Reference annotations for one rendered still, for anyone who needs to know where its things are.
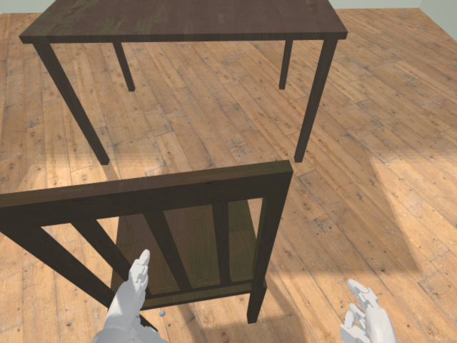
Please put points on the robot right hand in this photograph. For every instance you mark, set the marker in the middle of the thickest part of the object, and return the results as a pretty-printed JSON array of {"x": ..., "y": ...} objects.
[{"x": 374, "y": 325}]

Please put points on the table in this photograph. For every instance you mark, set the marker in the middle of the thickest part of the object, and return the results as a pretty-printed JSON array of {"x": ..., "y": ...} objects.
[{"x": 116, "y": 21}]

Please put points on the robot left hand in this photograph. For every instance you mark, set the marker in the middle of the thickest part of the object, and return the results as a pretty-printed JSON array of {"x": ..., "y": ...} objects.
[{"x": 129, "y": 300}]

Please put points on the chair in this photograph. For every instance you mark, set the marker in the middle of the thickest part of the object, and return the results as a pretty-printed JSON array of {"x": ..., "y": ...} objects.
[{"x": 196, "y": 225}]

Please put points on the robot left forearm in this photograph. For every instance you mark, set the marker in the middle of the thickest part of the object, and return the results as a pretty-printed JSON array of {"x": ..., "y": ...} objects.
[{"x": 112, "y": 335}]

